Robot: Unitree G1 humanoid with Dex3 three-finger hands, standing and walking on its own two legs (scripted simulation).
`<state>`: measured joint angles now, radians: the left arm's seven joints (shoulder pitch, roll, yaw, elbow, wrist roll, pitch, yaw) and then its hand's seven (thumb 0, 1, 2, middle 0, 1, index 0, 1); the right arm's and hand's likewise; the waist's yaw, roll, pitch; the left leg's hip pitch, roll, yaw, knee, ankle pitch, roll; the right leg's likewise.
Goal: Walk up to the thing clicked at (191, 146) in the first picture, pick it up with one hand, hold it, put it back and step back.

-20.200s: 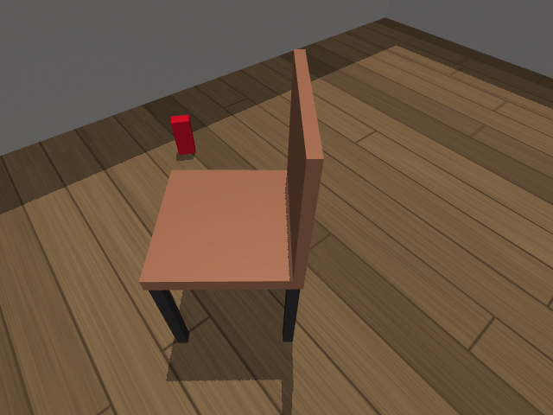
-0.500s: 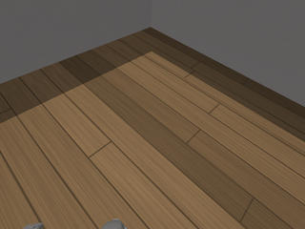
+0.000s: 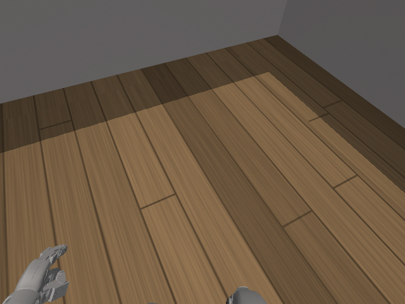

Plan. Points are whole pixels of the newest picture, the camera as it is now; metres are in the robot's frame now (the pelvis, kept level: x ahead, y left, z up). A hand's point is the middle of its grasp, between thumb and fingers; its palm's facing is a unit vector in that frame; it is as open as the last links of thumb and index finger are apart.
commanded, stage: walk up
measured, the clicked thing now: out of the picture +0.74 +1.32 -0.64
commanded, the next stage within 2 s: none
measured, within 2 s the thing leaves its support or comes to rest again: neither
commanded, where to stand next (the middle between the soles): +0.13 +0.01 m, yaw +56 degrees
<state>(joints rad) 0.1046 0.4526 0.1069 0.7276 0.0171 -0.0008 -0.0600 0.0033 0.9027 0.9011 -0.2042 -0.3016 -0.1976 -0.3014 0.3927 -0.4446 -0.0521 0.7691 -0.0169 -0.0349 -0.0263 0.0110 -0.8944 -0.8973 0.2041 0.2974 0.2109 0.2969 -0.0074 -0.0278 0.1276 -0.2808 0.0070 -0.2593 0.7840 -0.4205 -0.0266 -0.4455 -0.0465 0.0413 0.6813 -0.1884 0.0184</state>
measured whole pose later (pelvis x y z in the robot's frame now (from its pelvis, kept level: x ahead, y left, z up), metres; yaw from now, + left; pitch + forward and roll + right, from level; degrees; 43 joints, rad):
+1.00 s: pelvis +0.04 -0.07 +0.02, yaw +42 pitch -2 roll +2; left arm 0.27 0.41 0.06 0.80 0.04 -0.04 0.00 0.00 0.90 0.90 -0.21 -0.30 -0.20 -0.30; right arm 0.25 -0.45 -0.08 0.78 -0.02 0.02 0.05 0.01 -0.90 -0.90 0.20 0.30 0.21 0.30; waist 0.04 0.04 0.11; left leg -0.51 -0.01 -0.07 1.00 -0.36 -0.01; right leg -0.24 -0.13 -0.13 0.62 -0.33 0.00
